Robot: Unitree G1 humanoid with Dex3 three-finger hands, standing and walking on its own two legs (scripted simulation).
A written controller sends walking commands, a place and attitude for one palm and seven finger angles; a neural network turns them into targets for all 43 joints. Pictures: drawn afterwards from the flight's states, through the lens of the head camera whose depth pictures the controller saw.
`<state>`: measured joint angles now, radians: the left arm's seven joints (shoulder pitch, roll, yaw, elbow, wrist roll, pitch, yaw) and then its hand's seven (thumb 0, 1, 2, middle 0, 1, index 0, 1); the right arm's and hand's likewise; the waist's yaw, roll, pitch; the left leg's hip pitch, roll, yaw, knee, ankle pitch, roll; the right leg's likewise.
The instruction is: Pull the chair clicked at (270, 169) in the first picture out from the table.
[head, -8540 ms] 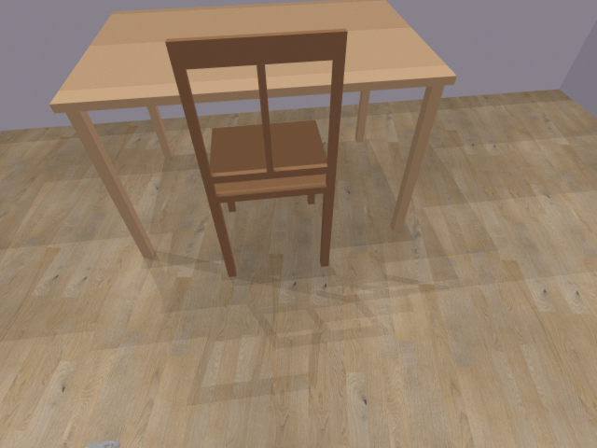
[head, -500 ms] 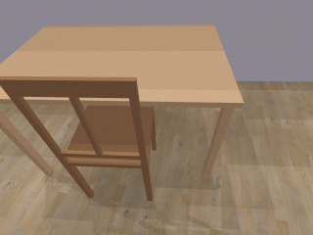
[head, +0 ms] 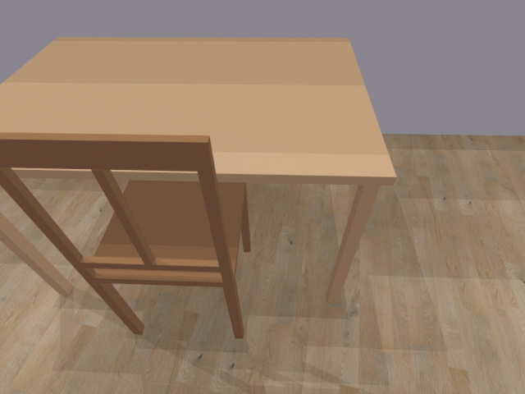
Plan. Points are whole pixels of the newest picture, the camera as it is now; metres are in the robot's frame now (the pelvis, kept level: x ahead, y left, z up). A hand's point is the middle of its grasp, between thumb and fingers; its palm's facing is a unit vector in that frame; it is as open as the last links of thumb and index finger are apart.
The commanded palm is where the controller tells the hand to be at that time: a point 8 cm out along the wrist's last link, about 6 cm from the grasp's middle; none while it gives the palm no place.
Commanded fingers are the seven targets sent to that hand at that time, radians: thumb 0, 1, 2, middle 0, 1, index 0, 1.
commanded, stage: look again from close up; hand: left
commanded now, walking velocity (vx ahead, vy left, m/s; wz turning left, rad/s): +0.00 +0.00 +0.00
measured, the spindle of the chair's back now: (129, 222) +0.46 +0.33 -0.07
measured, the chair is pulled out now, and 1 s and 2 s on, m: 0.00 0.00 0.00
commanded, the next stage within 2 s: raise the hand toward the chair's back in 1.52 s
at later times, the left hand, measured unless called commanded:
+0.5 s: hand out of the picture +0.00 +0.15 -0.17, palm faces +0.03 -0.98 -0.19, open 7.3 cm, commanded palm none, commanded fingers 0.00 0.90 0.90 -0.20 -0.30 -0.20 -0.30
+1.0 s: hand out of the picture +0.00 +0.14 -0.17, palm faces +0.04 -0.98 -0.18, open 7.3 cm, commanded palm none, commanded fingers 0.00 0.90 0.90 -0.20 -0.30 -0.20 -0.30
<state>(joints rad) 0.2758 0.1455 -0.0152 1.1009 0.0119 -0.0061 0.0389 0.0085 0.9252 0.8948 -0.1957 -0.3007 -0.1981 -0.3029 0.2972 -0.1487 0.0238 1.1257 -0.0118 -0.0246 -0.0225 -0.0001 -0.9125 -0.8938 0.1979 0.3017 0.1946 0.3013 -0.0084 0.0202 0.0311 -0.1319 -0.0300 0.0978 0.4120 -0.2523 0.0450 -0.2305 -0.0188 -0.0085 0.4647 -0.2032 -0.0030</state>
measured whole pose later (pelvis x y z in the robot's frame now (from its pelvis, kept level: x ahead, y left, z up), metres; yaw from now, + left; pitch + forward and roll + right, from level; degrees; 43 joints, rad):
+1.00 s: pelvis +0.01 -0.02 +0.00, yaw +1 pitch -2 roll +0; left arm 0.31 0.14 -0.01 1.11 0.01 -0.01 0.04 0.01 0.91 0.89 -0.20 -0.30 -0.20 -0.30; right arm 0.31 -0.13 0.02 1.16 -0.01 -0.02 -0.03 0.00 -0.91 -0.89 0.20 0.30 0.19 0.30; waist 0.00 0.00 0.03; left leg -0.12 0.01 0.07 0.40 -0.26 0.01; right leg -0.20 0.02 -0.04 0.43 -0.20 -0.04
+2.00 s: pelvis -0.02 -0.02 -0.08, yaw +2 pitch +11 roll +1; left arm 0.38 0.14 0.05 0.16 -0.21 -0.54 -0.31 0.01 0.67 0.79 -0.17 -0.26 -0.17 -0.26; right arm 0.14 -0.30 -0.08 0.47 0.01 -0.26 0.02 0.01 -0.91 -0.89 0.20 0.30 0.19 0.30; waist -0.01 -0.06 -0.15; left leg -0.76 -0.01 0.06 1.11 -0.53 0.02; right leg -0.84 -0.03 -0.05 1.12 -0.48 -0.04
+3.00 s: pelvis -0.02 -0.01 -0.09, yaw +4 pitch +15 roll -3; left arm 0.35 0.27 0.18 -0.02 -0.27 -0.34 -0.32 -0.01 -0.45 0.32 -0.06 -0.09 -0.06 -0.09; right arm 0.21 -0.22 0.04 0.48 0.02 -0.20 -0.04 0.01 -0.91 -0.89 0.20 0.30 0.20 0.30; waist 0.00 0.03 -0.14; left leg -0.89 0.00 -0.01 1.19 -0.56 0.03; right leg -0.90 -0.02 -0.12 1.11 -0.47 -0.02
